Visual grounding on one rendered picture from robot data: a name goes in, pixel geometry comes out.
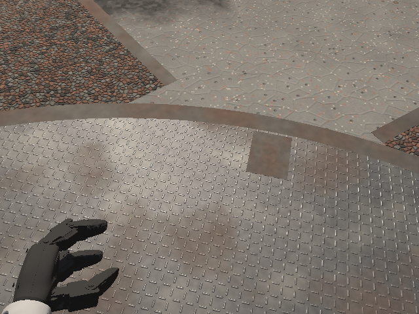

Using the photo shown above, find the left robot forearm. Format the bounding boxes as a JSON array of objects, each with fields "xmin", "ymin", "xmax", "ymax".
[{"xmin": 2, "ymin": 300, "xmax": 52, "ymax": 314}]

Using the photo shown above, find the robot left hand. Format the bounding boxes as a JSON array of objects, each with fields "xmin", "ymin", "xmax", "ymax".
[{"xmin": 12, "ymin": 218, "xmax": 119, "ymax": 312}]

